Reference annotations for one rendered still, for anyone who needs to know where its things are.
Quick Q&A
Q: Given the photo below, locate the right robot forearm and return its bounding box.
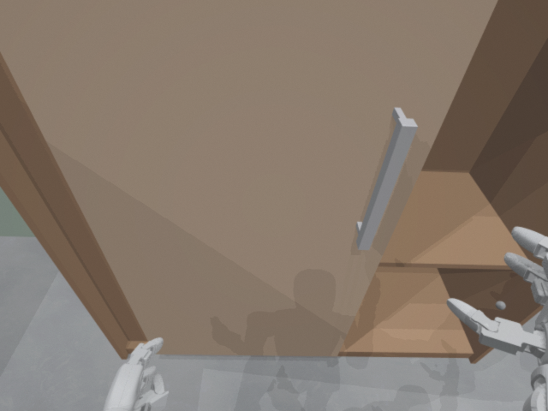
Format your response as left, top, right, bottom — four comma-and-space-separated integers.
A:
522, 364, 548, 411

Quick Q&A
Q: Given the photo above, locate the wardrobe door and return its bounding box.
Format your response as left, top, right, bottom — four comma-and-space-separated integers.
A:
0, 52, 147, 341
0, 0, 498, 356

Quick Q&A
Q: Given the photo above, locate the left robot hand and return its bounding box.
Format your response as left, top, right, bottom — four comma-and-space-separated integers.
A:
103, 337, 169, 411

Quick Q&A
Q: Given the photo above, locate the right robot hand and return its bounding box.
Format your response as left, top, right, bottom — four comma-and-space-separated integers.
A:
447, 227, 548, 366

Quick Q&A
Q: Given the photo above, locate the handle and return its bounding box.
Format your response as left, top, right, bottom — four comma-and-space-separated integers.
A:
356, 108, 418, 250

